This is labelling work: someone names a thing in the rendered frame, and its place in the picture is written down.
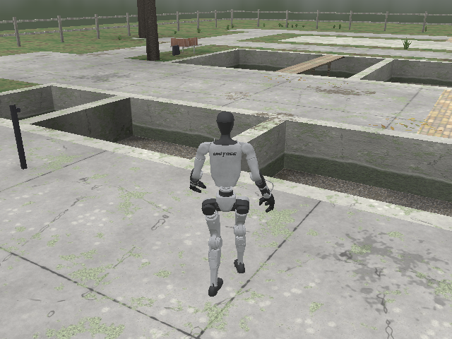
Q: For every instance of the right robot hand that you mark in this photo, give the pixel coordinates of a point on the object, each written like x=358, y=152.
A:
x=270, y=202

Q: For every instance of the robot foot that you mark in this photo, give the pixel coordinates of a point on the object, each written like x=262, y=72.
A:
x=214, y=290
x=240, y=268

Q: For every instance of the left robot forearm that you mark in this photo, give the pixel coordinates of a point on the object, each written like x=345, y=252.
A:
x=193, y=182

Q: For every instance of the robot left foot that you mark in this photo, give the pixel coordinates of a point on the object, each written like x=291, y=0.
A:
x=214, y=290

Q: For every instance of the right robot forearm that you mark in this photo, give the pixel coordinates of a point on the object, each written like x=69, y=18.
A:
x=262, y=186

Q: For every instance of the right robot upper arm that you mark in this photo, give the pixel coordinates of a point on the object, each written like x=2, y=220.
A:
x=248, y=149

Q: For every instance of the left robot upper arm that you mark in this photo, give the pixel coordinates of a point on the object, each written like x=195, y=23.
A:
x=203, y=149

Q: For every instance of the robot right foot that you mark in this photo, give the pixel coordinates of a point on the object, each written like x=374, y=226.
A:
x=240, y=268

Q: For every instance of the left robot hand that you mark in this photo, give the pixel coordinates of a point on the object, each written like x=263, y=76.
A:
x=200, y=184

